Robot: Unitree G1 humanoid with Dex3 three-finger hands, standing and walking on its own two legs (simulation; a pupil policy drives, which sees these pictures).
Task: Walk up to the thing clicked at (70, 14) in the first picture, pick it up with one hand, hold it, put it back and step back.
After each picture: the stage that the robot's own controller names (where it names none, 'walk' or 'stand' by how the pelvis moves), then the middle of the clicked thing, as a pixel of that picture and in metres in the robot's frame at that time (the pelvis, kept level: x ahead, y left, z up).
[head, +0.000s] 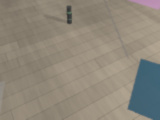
stand; (69, 15) +1.90 +0.08 -0.65
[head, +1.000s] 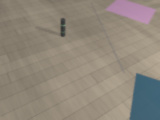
walk; (62, 27) +1.78 +0.08 -0.64
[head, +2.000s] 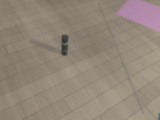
walk; (64, 45) +1.21 +0.05 -0.65
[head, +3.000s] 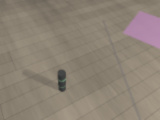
walk; (61, 81) +0.79 +0.10 -0.65
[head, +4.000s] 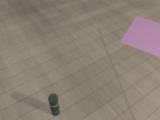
walk; (54, 105) +0.59 +0.16 -0.64
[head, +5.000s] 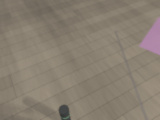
stand; (65, 116) +0.47 +0.13 -0.63
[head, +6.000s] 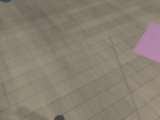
stand; out of the picture +0.42 +0.15 -0.65
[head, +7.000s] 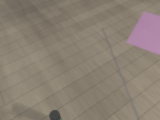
stand; out of the picture +0.42 +0.18 -0.65
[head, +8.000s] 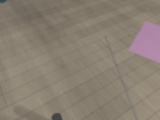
stand; out of the picture +0.44 +0.16 -0.66
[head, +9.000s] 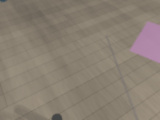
stand; out of the picture +0.43 +0.16 -0.66
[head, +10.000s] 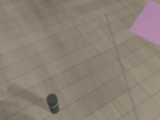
go down; (53, 104) +0.46 +0.15 -0.62
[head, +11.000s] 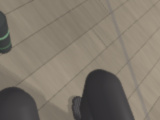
go down; out of the picture +0.53 +0.19 -0.23
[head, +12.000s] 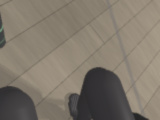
close in; out of the picture +0.52 +0.20 -0.23
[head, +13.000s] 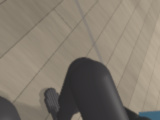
close in; out of the picture +0.51 +0.24 -0.18
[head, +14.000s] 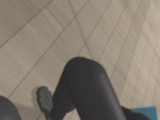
lift; out of the picture +0.50 +0.24 -0.19
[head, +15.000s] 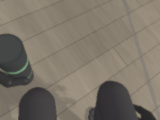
lift; (17, 66) +0.37 +0.20 -0.04
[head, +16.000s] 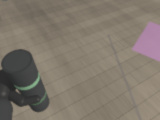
hold; (30, 86) +0.31 +0.15 +0.09
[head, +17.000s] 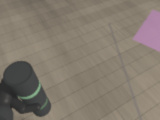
hold; (32, 93) +0.30 +0.16 +0.03
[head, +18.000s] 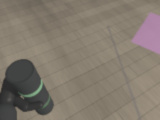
crouch; (34, 92) +0.31 +0.15 +0.04
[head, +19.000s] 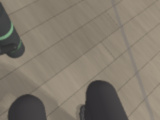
crouch; (4, 34) +0.49 +0.16 -0.04
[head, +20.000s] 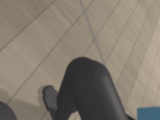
lower; out of the picture +0.48 +0.25 -0.19
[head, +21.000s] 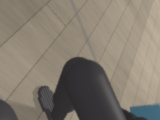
lower; out of the picture +0.48 +0.25 -0.18
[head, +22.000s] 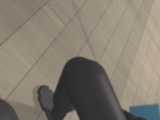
lower; out of the picture +0.48 +0.25 -0.19
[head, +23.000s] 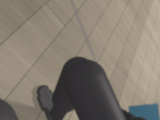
lower; out of the picture +0.48 +0.25 -0.19
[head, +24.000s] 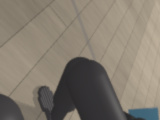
loosen; out of the picture +0.47 +0.22 -0.19
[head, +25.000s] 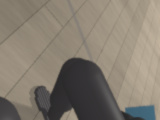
withdraw; out of the picture +0.48 +0.21 -0.20
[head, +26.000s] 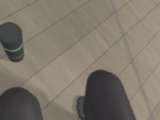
walk; (13, 46) +0.48 +0.17 -0.22
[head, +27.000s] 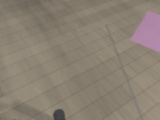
stand; out of the picture +0.42 +0.11 -0.58
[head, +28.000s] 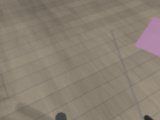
stand; out of the picture +0.41 +0.12 -0.60
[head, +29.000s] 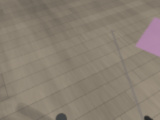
stand; out of the picture +0.41 +0.12 -0.60
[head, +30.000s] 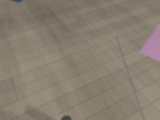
stand; out of the picture +0.43 +0.11 -0.66
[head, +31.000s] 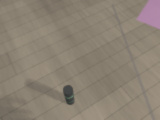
walk; (69, 95) +0.50 +0.10 -0.63
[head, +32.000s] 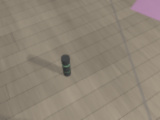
walk; (66, 66) +0.78 +0.10 -0.63
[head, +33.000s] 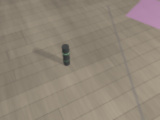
stand; (66, 55) +1.06 +0.12 -0.64
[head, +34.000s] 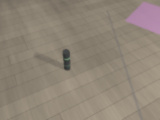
stand; (66, 60) +1.05 +0.11 -0.66
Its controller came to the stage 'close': yes
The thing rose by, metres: 0.69
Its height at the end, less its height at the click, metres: +0.00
